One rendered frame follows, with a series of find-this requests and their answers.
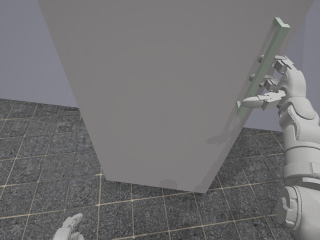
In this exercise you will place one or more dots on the right robot upper arm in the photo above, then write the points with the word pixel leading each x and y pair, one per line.
pixel 298 210

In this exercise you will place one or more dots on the fridge door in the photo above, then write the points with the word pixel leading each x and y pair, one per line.
pixel 157 81

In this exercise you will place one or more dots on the robot right hand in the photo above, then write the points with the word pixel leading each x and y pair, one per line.
pixel 292 84

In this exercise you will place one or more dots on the robot left hand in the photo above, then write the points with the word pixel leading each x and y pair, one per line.
pixel 69 225

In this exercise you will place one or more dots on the right robot forearm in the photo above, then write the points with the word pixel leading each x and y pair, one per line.
pixel 301 143

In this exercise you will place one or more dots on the handle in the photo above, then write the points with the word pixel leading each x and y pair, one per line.
pixel 273 48

